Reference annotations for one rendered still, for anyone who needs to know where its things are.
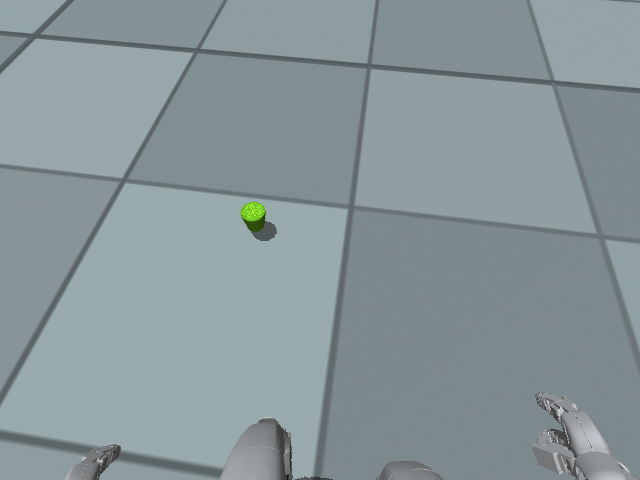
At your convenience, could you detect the left robot hand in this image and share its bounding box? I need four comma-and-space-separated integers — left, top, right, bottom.
64, 444, 121, 480

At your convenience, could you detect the right robot hand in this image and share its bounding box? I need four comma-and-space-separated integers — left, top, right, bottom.
532, 393, 613, 477

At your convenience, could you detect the right robot arm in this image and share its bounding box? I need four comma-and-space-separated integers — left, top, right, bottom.
574, 451, 638, 480

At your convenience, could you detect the cup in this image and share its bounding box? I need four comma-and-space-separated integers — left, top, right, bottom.
241, 202, 266, 232

